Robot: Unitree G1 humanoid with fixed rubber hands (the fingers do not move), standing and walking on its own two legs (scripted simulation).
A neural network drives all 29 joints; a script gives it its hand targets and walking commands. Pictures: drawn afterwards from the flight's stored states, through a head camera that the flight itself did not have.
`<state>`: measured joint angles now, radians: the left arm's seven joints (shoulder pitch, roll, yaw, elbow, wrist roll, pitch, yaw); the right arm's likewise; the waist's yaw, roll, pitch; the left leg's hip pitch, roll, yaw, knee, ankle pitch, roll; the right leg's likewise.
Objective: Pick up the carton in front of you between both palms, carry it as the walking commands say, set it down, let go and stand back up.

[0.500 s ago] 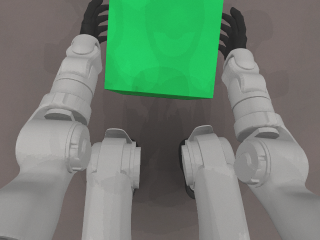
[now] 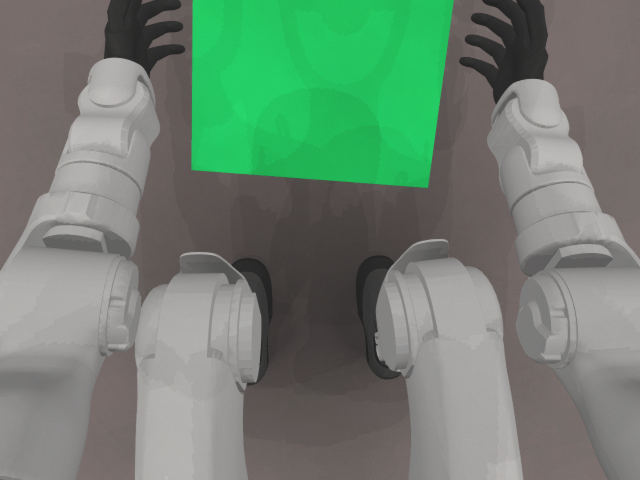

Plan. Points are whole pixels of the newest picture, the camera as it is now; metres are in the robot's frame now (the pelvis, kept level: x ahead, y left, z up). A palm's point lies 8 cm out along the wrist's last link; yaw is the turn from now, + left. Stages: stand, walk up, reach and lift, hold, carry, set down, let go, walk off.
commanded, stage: set down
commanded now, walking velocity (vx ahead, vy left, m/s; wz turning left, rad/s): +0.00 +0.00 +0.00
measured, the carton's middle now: (313, 84) +0.49 +0.00 -0.24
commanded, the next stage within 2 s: let go in 1.02 s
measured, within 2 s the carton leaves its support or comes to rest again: neither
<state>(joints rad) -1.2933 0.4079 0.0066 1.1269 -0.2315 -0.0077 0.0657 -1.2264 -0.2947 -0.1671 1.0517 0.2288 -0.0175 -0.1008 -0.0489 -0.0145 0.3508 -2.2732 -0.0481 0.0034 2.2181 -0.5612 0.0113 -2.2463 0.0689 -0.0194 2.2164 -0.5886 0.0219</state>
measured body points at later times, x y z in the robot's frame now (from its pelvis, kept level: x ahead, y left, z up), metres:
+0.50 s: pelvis +0.01 +0.00 +0.10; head +0.32 +0.01 +0.43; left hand +0.54 +0.18 -0.02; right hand +0.50 -0.20 -0.02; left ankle +0.11 +0.11 -0.33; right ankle +0.11 -0.11 -0.33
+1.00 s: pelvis +0.04 +0.00 +0.24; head +0.33 +0.01 +0.59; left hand +0.54 +0.19 +0.12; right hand +0.50 -0.21 +0.13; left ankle +0.11 +0.11 -0.33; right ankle +0.11 -0.11 -0.33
